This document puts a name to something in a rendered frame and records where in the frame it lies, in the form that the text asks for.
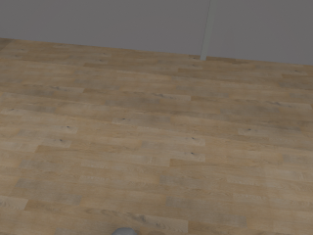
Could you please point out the panel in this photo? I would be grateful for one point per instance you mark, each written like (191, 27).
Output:
(208, 28)

